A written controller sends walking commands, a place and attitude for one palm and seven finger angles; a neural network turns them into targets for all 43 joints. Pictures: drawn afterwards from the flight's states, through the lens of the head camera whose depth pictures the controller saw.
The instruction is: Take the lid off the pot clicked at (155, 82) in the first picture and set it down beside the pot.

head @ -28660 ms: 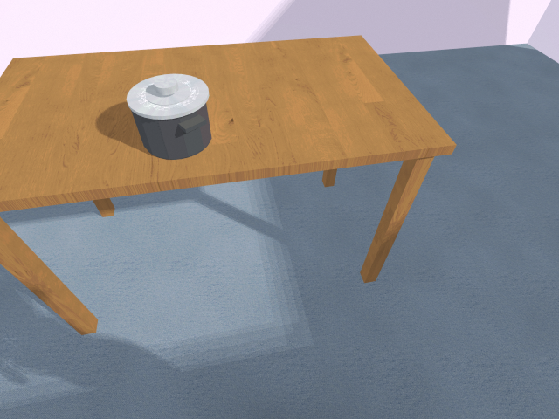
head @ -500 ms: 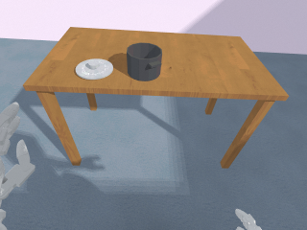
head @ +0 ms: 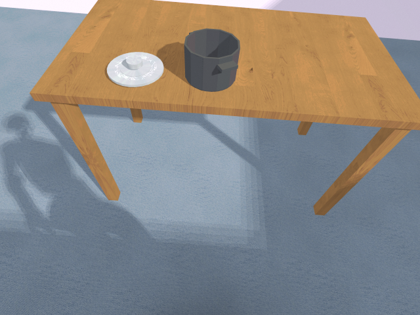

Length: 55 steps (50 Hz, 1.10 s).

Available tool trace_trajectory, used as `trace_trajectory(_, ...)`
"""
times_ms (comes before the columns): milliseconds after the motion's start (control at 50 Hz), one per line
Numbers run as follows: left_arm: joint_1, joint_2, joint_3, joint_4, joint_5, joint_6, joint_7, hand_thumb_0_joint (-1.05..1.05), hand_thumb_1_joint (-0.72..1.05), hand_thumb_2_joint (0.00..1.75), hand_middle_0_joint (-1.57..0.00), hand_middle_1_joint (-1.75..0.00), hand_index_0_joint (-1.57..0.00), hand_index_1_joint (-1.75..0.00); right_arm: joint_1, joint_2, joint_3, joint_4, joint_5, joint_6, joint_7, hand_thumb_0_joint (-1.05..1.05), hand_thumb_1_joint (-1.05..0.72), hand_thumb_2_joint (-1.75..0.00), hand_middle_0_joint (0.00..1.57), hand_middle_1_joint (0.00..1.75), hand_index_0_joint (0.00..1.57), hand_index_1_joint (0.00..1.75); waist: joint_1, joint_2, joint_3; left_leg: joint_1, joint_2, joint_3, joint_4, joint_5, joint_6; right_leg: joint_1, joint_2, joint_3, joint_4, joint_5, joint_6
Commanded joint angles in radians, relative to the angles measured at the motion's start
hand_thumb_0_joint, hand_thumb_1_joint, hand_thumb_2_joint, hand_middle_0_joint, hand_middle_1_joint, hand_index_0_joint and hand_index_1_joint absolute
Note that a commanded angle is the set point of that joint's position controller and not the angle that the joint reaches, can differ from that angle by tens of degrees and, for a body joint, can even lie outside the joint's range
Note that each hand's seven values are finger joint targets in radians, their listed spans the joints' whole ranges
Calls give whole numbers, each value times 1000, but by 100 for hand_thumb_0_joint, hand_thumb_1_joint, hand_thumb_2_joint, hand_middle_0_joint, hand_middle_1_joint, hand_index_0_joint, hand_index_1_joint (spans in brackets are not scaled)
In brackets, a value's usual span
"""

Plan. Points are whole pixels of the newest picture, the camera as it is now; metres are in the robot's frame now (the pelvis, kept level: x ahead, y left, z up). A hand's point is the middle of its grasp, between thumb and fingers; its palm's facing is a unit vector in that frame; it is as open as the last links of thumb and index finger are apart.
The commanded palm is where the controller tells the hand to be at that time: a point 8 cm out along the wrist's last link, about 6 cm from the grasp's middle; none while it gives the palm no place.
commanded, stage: stop stepping back and stand still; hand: left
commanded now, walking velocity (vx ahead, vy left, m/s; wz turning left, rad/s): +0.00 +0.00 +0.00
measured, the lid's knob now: (134, 62) +0.80 +0.28 -0.01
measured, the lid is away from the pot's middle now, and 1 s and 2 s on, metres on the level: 0.24 0.24 0.24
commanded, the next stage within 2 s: let the arm hang, fingers relaxed in 0.32 s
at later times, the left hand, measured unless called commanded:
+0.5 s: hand out of the picture +0.07 +0.17 -0.17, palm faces +0.01 -0.98 -0.20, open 7.3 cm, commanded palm none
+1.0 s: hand out of the picture +0.05 +0.16 -0.18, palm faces +0.02 -0.98 -0.19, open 7.3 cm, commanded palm none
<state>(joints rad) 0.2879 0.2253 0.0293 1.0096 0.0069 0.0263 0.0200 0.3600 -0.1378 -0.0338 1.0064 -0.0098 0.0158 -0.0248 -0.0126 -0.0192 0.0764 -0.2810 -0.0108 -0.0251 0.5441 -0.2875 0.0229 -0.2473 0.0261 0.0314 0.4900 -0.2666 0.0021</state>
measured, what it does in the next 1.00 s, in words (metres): stands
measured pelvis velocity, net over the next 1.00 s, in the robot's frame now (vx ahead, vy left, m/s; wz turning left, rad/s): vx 0.03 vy -0.01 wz -0.02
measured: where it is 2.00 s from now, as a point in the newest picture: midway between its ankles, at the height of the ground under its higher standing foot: outside the picture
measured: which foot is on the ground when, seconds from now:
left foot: down 0.00-1.00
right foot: down 0.00-1.00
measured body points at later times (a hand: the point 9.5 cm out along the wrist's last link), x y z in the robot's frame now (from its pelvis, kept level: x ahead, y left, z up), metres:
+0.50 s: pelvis +0.03 -0.01 +0.00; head +0.05 +0.00 +0.45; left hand +0.07 +0.22 -0.16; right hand +0.03 -0.23 -0.15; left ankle +0.00 +0.11 -0.74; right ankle -0.01 -0.13 -0.74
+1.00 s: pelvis +0.03 -0.01 +0.00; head +0.06 -0.01 +0.45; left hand +0.05 +0.22 -0.16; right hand +0.02 -0.23 -0.15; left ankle +0.00 +0.11 -0.74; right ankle -0.01 -0.13 -0.74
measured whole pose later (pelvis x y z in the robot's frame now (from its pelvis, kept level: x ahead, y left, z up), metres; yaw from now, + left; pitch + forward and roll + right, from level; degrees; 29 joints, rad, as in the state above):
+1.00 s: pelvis +0.03 -0.01 +0.00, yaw -1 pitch -1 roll +0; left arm 0.25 0.15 0.03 1.09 0.01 0.00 0.04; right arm 0.30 -0.11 -0.04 1.08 0.00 0.00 -0.05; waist -0.01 0.00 0.06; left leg -0.16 0.00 -0.01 0.48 -0.31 0.01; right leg -0.14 0.04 0.05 0.45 -0.30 -0.01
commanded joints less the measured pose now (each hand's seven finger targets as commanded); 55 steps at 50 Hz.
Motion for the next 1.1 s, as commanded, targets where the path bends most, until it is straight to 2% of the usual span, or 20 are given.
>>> trace_trajectory(0,26,44,2,-14,-8,-35,9,0,90,90,-20,-30,-20,-30,29,-115,-22,-37,7,-37,-22,0,-90,-90,20,30,20,30,10,53,-160,110,125,-91,-111,381,54,112,-74,20,-43,263,-42)
trace_trajectory(20,22,43,1,-7,-7,-34,13,0,90,90,-20,-30,-20,-30,33,-108,-22,-27,8,-35,-22,0,-90,-90,20,30,20,30,7,70,-136,115,121,-79,-105,395,49,97,-77,21,-42,278,-44)
trace_trajectory(80,21,40,2,15,-7,-33,18,0,90,90,-20,-30,-20,-30,46,-94,-19,-4,8,-32,-24,0,-90,-90,20,30,20,30,4,44,-118,122,118,-67,-104,394,46,101,-83,20,-46,289,-44)
trace_trajectory(220,8,20,3,35,0,-28,23,0,90,90,-20,-30,-20,-30,17,-73,-22,24,5,-24,-20,0,-90,-90,20,30,20,30,4,11,-9,80,103,-61,-134,221,41,55,-81,40,-72,200,-49)
trace_trajectory(340,1,22,11,36,0,-32,22,0,90,90,-20,-30,-20,-30,1,-75,-23,24,2,-26,-20,0,-90,-90,20,30,20,30,4,28,-13,89,97,-47,-127,214,36,63,-85,58,-77,223,-52)
trace_trajectory(400,1,27,14,31,-1,-37,21,0,90,90,-20,-30,-20,-30,2,-81,-23,22,3,-30,-21,0,-90,-90,20,30,20,30,2,23,-63,118,95,-32,-106,279,31,95,-93,65,-71,299,-54)
trace_trajectory(420,-6,25,14,28,0,-36,23,0,90,90,-20,-30,-20,-30,-3,-76,-25,18,4,-27,-21,0,-90,-90,20,30,20,30,1,19,-30,110,94,-31,-109,259,29,73,-90,63,-73,282,-53)
trace_trajectory(500,0,30,17,26,-3,-39,23,0,90,90,-20,-30,-20,-30,-1,-80,-25,21,4,-30,-24,0,-90,-90,20,30,20,30,2,25,-64,131,94,-23,-92,325,26,105,-98,65,-67,359,-54)
trace_trajectory(520,-3,26,17,24,-1,-37,25,0,90,90,-20,-30,-20,-30,-7,-75,-26,19,5,-27,-24,0,-90,-90,20,30,20,30,1,16,-33,124,93,-22,-96,298,25,84,-94,67,-73,339,-53)
trace_trajectory(600,-3,26,18,25,-3,-37,23,0,90,90,-20,-30,-20,-30,-4,-82,-25,22,3,-27,-25,0,-90,-90,20,30,20,30,-1,32,-51,136,97,-25,-103,289,26,93,-92,68,-78,322,-53)
trace_trajectory(620,-7,26,17,22,-1,-35,24,0,90,90,-20,-30,-20,-30,-5,-77,-26,22,5,-25,-25,0,-90,-90,20,30,20,30,-1,27,-21,124,97,-26,-110,266,27,76,-88,66,-83,296,-52)
trace_trajectory(680,-4,23,16,26,-3,-35,23,0,90,90,-20,-30,-20,-30,-1,-80,-24,26,3,-26,-25,0,-90,-90,20,30,20,30,-1,23,-39,128,100,-31,-116,263,29,88,-86,67,-86,288,-52)
trace_trajectory(720,-4,22,17,27,-1,-34,24,0,90,90,-20,-30,-20,-30,-2,-77,-25,27,5,-25,-25,0,-90,-90,20,30,20,30,0,18,-15,118,98,-29,-121,242,27,79,-85,65,-92,269,-50)
trace_trajectory(800,7,21,17,34,-4,-38,24,0,90,90,-20,-30,-20,-30,6,-78,-23,36,5,-27,-27,0,-90,-90,20,30,20,30,-2,24,-54,140,97,-26,-112,277,26,102,-91,68,-91,313,-51)
trace_trajectory(820,0,15,16,33,-2,-36,25,0,90,90,-20,-30,-20,-30,5,-72,-24,37,6,-25,-27,0,-90,-90,20,30,20,30,-2,19,-19,128,98,-28,-122,253,26,79,-85,62,-92,283,-51)
trace_trajectory(900,13,16,16,40,-4,-38,25,0,90,90,-20,-30,-20,-30,12,-71,-22,45,7,-28,-28,0,-90,-90,20,30,20,30,1,22,-46,141,99,-28,-117,284,28,101,-90,63,-92,310,-50)
trace_trajectory(920,10,10,16,40,-2,-37,26,0,90,90,-20,-30,-20,-30,14,-67,-23,44,7,-27,-28,0,-90,-90,20,30,20,30,-2,17,-25,134,99,-30,-123,263,28,84,-85,60,-94,284,-49)
trace_trajectory(1000,21,8,16,49,-3,-38,25,0,90,90,-20,-30,-20,-30,16,-66,-22,51,6,-28,-29,0,-90,-90,20,30,20,30,1,24,-36,140,100,-29,-123,274,29,91,-89,60,-96,293,-48)
trace_trajectory(1020,19,5,15,49,-2,-37,26,0,90,90,-20,-30,-20,-30,13,-61,-23,52,7,-27,-29,0,-90,-90,20,30,20,30,-1,33,-16,138,99,-31,-128,255,29,71,-84,62,-97,270,-48)
trace_trajectory(1080,20,5,14,52,-3,-37,25,0,90,90,-20,-30,-20,-30,21,-65,-21,56,6,-28,-30,0,-90,-90,20,30,20,30,-2,33,-30,143,104,-32,-130,271,30,82,-84,59,-94,280,-48)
